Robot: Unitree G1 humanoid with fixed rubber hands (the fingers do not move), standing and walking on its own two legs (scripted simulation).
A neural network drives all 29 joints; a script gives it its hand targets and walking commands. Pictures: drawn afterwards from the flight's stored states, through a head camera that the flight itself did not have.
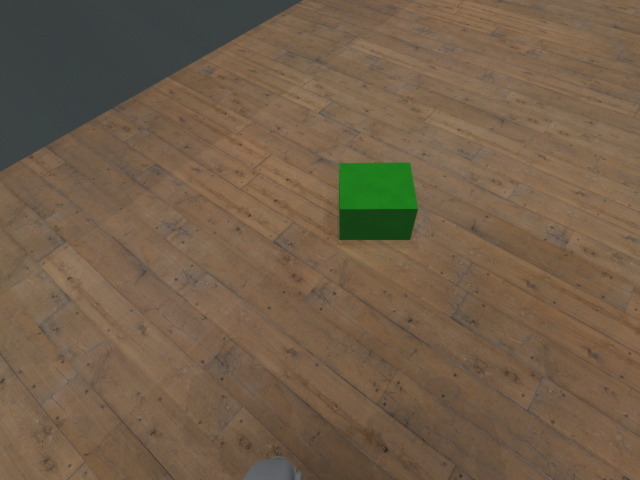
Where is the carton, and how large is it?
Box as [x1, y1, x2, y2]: [339, 163, 417, 239]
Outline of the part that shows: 339,163 339,239 409,239 417,210 410,164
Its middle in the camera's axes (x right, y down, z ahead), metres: +0.21 -0.13 +1.51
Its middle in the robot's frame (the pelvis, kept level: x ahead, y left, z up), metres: +1.10 -0.17 -0.66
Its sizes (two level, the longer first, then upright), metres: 0.272 0.235 0.183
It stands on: the floor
